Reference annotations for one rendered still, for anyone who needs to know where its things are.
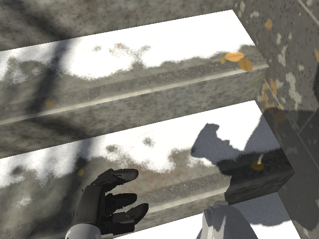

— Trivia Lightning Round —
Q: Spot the robot left hand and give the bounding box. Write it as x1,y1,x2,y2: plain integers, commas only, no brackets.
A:
73,168,149,236

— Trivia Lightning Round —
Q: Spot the robot right thigh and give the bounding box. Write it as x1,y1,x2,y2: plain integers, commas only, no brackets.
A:
202,204,258,239

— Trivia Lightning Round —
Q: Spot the robot left forearm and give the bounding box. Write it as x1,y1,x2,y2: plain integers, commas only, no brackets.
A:
65,223,102,239

